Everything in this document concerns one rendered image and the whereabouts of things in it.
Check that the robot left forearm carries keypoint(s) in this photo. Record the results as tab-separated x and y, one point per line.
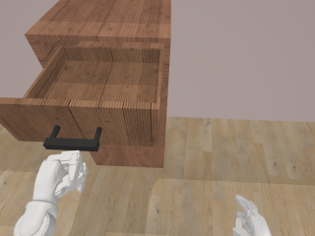
38	219

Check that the robot left hand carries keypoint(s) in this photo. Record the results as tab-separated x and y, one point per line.
68	167

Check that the drawer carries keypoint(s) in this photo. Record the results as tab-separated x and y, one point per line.
85	87

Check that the cabinet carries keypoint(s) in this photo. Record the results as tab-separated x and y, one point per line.
111	23

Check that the handle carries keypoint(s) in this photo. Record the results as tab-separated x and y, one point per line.
72	144

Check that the robot right hand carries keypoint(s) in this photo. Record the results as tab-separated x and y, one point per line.
254	223

